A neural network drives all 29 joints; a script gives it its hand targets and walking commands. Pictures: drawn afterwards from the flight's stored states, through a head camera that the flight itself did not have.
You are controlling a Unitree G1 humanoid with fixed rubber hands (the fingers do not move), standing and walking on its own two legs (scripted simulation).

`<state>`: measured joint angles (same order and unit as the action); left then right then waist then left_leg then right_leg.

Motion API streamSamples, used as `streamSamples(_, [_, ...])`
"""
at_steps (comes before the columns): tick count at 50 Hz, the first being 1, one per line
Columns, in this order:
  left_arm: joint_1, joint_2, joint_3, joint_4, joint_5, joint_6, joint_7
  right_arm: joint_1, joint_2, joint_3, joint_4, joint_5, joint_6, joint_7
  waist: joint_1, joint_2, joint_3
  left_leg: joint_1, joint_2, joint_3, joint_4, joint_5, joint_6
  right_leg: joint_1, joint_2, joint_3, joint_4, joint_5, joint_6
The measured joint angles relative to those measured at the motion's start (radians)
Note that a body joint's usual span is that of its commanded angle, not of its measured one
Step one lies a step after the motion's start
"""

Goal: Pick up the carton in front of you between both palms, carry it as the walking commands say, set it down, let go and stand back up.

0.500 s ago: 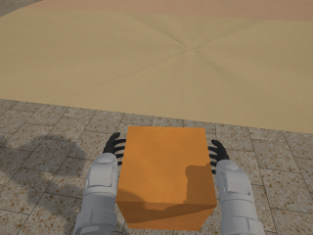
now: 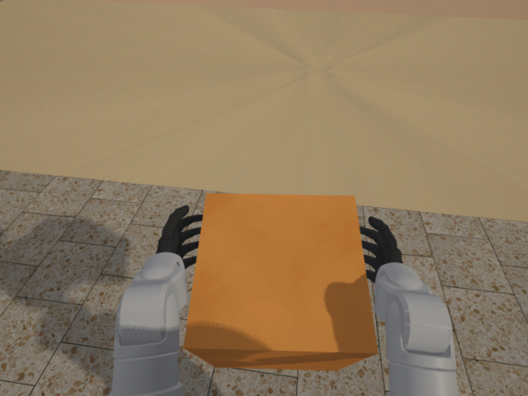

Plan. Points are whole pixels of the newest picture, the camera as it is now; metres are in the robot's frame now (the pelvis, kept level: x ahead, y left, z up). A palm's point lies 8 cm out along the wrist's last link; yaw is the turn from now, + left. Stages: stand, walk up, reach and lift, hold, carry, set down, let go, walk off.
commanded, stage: carry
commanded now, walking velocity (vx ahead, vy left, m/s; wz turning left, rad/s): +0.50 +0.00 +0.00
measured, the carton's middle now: (277, 290) +0.28 +0.01 +0.02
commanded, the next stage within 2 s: none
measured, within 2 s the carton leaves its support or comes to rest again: neither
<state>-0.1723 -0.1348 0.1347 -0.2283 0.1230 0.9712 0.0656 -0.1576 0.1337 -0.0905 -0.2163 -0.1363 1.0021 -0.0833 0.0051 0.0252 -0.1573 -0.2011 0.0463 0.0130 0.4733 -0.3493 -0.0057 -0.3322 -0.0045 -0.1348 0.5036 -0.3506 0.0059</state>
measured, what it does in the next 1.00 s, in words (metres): walks ahead: left foot, then right foot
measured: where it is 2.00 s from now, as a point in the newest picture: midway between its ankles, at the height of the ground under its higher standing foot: (258, 200)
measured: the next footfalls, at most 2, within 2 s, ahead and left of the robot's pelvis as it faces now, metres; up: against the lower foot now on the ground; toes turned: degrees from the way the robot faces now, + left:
left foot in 0.30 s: +0.28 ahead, +0.13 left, +0.00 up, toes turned +13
right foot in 0.76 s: +0.65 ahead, -0.05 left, +0.00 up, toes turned -9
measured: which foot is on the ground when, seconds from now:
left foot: down 0.00-0.02, up 0.04-0.28, down 0.30-0.80, up 0.82-1.00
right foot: down 0.00-0.32, up 0.34-0.74, down 0.76-1.00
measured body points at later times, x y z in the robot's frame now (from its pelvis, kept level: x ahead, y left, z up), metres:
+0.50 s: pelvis +0.27 +0.06 +0.01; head +0.25 +0.07 +0.46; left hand +0.52 +0.21 +0.08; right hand +0.50 -0.10 +0.08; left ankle +0.24 +0.12 -0.74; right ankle +0.24 -0.08 -0.67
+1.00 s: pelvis +0.61 +0.02 +0.01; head +0.61 +0.01 +0.46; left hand +0.82 +0.20 +0.07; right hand +0.86 -0.10 +0.07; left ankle +0.59 +0.16 -0.67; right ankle +0.61 -0.05 -0.74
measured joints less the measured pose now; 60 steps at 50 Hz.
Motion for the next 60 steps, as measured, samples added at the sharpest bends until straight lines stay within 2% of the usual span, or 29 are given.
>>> streamSamples(2, [0.007, -0.001, -0.030, -0.043, -0.014, 0.032, 0.008, 0.035, -0.005, -0.006, -0.084, 0.017, 0.040, -0.010, -0.011, 0.012, -0.008, -0.029, 0.013, 0.001, 0.097, -0.056, 0.000, 0.029, 0.007, -0.027, -0.042, 0.134, -0.027])
streamSamples(4, [0.030, 0.002, -0.064, -0.067, -0.024, 0.066, 0.018, 0.081, -0.007, -0.013, -0.140, 0.043, 0.080, -0.025, -0.014, -0.005, -0.024, -0.110, 0.010, 0.035, 0.274, -0.128, 0.007, 0.044, -0.007, -0.039, -0.021, 0.083, -0.037])
streamSamples(6, [0.077, 0.006, -0.082, -0.110, -0.038, 0.106, 0.035, 0.116, -0.007, -0.001, -0.174, 0.067, 0.121, -0.047, -0.011, -0.031, -0.032, -0.195, -0.002, 0.070, 0.389, -0.179, 0.013, 0.081, -0.024, -0.035, -0.048, 0.041, -0.031])
streamSamples(8, [0.132, 0.007, -0.088, -0.171, -0.056, 0.139, 0.052, 0.150, -0.006, 0.015, -0.209, 0.091, 0.150, -0.053, 0.001, -0.053, -0.031, -0.258, -0.005, 0.102, 0.372, -0.148, 0.012, 0.131, -0.039, -0.026, -0.102, 0.041, -0.015])
streamSamples(13, [0.213, 0.003, -0.093, -0.298, -0.105, 0.173, 0.092, 0.206, -0.002, 0.037, -0.290, 0.131, 0.164, -0.067, 0.032, -0.074, 0.001, -0.298, -0.007, 0.164, 0.113, 0.084, 0.011, 0.257, -0.069, -0.012, -0.137, -0.026, 0.024])
streamSamples(14, [0.219, 0.003, -0.092, -0.314, -0.114, 0.176, 0.100, 0.209, -0.002, 0.039, -0.301, 0.135, 0.163, -0.076, 0.035, -0.075, 0.006, -0.279, -0.010, 0.187, 0.067, 0.112, 0.015, 0.273, -0.079, -0.007, -0.101, -0.065, 0.035])
streamSamples(16, [0.222, 0.004, -0.077, -0.329, -0.131, 0.179, 0.114, 0.202, -0.002, 0.049, -0.292, 0.140, 0.155, -0.098, 0.034, -0.084, 0.007, -0.256, -0.020, 0.221, 0.088, 0.180, 0.059, 0.244, -0.116, 0.006, 0.068, -0.141, 0.038])
streamSamples(18, [0.214, 0.004, -0.058, -0.311, -0.148, 0.187, 0.126, 0.193, -0.003, 0.053, -0.257, 0.141, 0.151, -0.118, 0.020, -0.073, 0.005, -0.238, -0.022, 0.235, 0.131, 0.117, 0.095, 0.120, -0.109, 0.059, 0.353, -0.145, 0.019])
streamSamples(20, [0.206, 0.005, -0.056, -0.289, -0.158, 0.196, 0.130, 0.200, -0.002, 0.046, -0.249, 0.149, 0.157, -0.126, 0.004, -0.054, 0.006, -0.190, -0.023, 0.238, 0.095, 0.083, 0.099, -0.012, -0.094, 0.072, 0.562, -0.113, -0.007])
streamSamples(22, [0.204, 0.005, -0.061, -0.268, -0.162, 0.191, 0.125, 0.216, 0.000, 0.038, -0.257, 0.159, 0.162, -0.123, -0.015, -0.037, 0.004, -0.128, -0.027, 0.235, 0.023, 0.091, 0.086, -0.114, -0.095, 0.060, 0.613, -0.039, -0.022])
streamSamples(25, [0.212, 0.004, -0.069, -0.252, -0.142, 0.168, 0.112, 0.237, 0.002, 0.041, -0.280, 0.159, 0.162, -0.113, -0.041, -0.017, 0.000, -0.028, -0.028, 0.222, -0.091, 0.097, 0.082, -0.211, -0.097, 0.039, 0.519, 0.061, -0.019])
streamSamples(28, [0.229, 0.002, -0.081, -0.268, -0.120, 0.149, 0.099, 0.249, 0.003, 0.048, -0.301, 0.152, 0.153, -0.112, -0.052, -0.012, -0.002, 0.068, -0.025, 0.208, -0.177, 0.088, 0.068, -0.264, -0.096, 0.022, 0.363, 0.151, -0.011])
streamSamples(32, [0.256, -0.001, -0.088, -0.302, -0.100, 0.138, 0.085, 0.248, 0.002, 0.056, -0.311, 0.151, 0.148, -0.098, -0.046, -0.021, 0.002, 0.184, -0.020, 0.197, -0.228, 0.035, 0.041, -0.284, -0.086, -0.014, 0.161, 0.241, -0.013])
streamSamples(37, [0.276, -0.003, -0.092, -0.328, -0.104, 0.150, 0.075, 0.255, 0.002, 0.060, -0.316, 0.144, 0.150, -0.083, -0.029, -0.013, 0.019, 0.315, -0.004, 0.182, -0.204, -0.093, -0.003, -0.225, -0.051, -0.095, 0.019, 0.286, -0.045])
streamSamples(38, [0.274, -0.003, -0.092, -0.326, -0.105, 0.152, 0.073, 0.258, 0.002, 0.061, -0.319, 0.140, 0.151, -0.081, -0.025, -0.009, 0.024, 0.326, 0.007, 0.182, -0.151, -0.136, -0.012, -0.189, -0.037, -0.116, -0.005, 0.268, -0.050])
streamSamples(39, [0.270, -0.002, -0.096, -0.311, -0.105, 0.149, 0.072, 0.259, 0.002, 0.056, -0.316, 0.137, 0.150, -0.080, -0.017, 0.007, 0.030, 0.312, 0.032, 0.182, -0.054, -0.181, -0.017, -0.169, -0.022, -0.126, 0.005, 0.292, -0.080])
streamSamples(40, [0.260, -0.001, -0.100, -0.285, -0.102, 0.143, 0.071, 0.257, 0.003, 0.047, -0.304, 0.132, 0.149, -0.079, -0.007, 0.024, 0.034, 0.256, 0.062, 0.166, 0.107, -0.150, -0.014, -0.169, -0.017, -0.138, 0.056, 0.262, -0.100])
streamSamples(41, [0.251, 0.000, -0.101, -0.261, -0.102, 0.140, 0.069, 0.255, 0.004, 0.040, -0.291, 0.129, 0.148, -0.078, 0.006, 0.023, 0.039, 0.172, 0.063, 0.123, 0.299, -0.132, -0.011, -0.166, -0.020, -0.141, 0.090, 0.215, -0.111])
streamSamples(43, [0.247, 0.000, -0.100, -0.239, -0.102, 0.136, 0.069, 0.254, 0.004, 0.037, -0.276, 0.124, 0.147, -0.077, 0.021, 0.007, 0.058, -0.010, 0.036, 0.053, 0.622, -0.091, 0.005, -0.125, -0.025, -0.140, 0.075, 0.159, -0.110])
streamSamples(45, [0.262, -0.002, -0.096, -0.244, -0.105, 0.127, 0.069, 0.259, 0.003, 0.046, -0.274, 0.119, 0.140, -0.070, 0.031, -0.005, 0.071, -0.153, 0.031, 0.043, 0.736, -0.027, 0.022, -0.062, -0.025, -0.137, 0.009, 0.162, -0.092])
streamSamples(47, [0.276, -0.004, -0.095, -0.256, -0.104, 0.117, 0.069, 0.267, 0.003, 0.056, -0.274, 0.112, 0.126, -0.063, 0.038, -0.015, 0.074, -0.254, 0.040, 0.053, 0.694, 0.030, 0.029, 0.004, -0.022, -0.129, -0.061, 0.160, -0.089])
streamSamples(51, [0.288, -0.003, -0.097, -0.272, -0.103, 0.102, 0.064, 0.285, 0.003, 0.070, -0.287, 0.099, 0.099, -0.055, 0.038, -0.029, 0.054, -0.364, 0.062, 0.083, 0.454, 0.118, 0.014, 0.130, -0.024, -0.109, -0.175, 0.143, -0.072])
streamSamples(55, [0.286, -0.002, -0.106, -0.295, -0.108, 0.104, 0.063, 0.296, 0.003, 0.070, -0.325, 0.101, 0.101, -0.057, 0.021, -0.029, 0.033, -0.395, 0.069, 0.114, 0.216, 0.232, 0.002, 0.251, -0.024, -0.097, -0.243, 0.095, -0.046])
streamSamples(60, [0.280, -0.001, -0.111, -0.341, -0.120, 0.131, 0.070, 0.294, 0.003, 0.064, -0.380, 0.121, 0.130, -0.071, 0.008, -0.030, 0.024, -0.370, 0.051, 0.168, 0.074, 0.297, 0.016, 0.397, -0.027, -0.086, -0.262, -0.013, 0.002])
